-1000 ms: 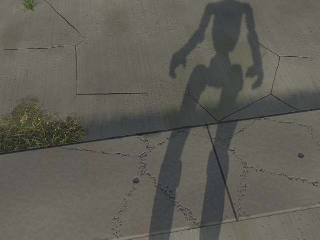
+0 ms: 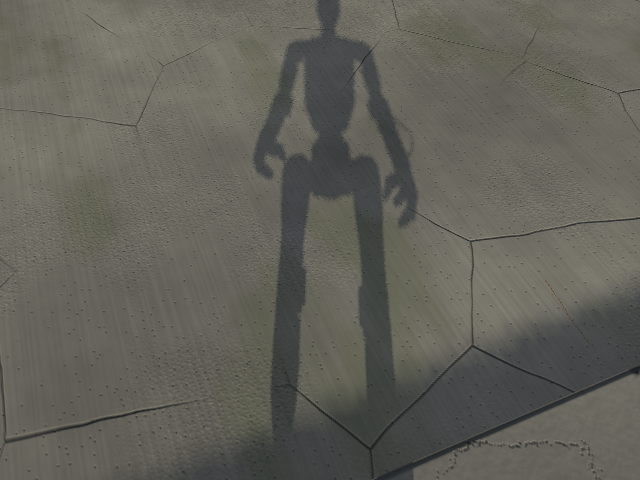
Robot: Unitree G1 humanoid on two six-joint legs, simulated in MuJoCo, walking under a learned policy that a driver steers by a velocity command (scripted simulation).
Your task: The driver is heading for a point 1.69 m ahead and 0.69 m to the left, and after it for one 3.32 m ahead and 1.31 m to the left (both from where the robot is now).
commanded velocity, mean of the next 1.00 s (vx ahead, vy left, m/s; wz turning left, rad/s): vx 0.50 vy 0.00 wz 0.56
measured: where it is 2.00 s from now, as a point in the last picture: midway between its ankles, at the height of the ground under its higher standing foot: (160, 326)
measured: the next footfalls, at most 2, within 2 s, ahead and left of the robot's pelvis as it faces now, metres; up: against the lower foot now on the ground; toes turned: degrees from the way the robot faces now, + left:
left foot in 0.34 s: +0.31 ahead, +0.16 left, +0.00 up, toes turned +13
right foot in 0.84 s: +0.66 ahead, +0.04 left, -0.15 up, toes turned +30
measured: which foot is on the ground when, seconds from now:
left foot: up 0.00-0.32, down 0.34-0.86, up 0.88-1.00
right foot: down 0.00-0.36, up 0.38-0.82, down 0.84-1.00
